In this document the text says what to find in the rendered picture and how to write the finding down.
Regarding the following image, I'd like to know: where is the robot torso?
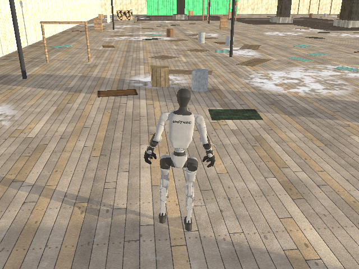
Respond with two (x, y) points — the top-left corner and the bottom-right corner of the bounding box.
(169, 110), (195, 168)

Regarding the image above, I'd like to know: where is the robot left forearm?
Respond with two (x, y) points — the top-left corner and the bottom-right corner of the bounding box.
(146, 133), (158, 154)

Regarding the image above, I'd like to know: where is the left robot hand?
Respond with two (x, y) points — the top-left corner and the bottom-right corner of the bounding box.
(144, 151), (157, 164)

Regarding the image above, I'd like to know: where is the left robot upper arm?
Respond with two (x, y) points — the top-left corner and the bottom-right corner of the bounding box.
(153, 112), (171, 142)

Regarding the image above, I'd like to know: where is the robot right forearm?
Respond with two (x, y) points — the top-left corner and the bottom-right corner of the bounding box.
(203, 136), (214, 157)

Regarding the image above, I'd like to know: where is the right robot upper arm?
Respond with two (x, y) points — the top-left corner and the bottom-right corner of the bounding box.
(194, 114), (208, 144)

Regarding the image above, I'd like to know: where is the robot right shin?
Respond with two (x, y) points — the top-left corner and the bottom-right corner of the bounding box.
(186, 186), (194, 223)

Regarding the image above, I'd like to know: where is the right robot hand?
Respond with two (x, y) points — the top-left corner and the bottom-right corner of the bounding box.
(202, 155), (215, 168)

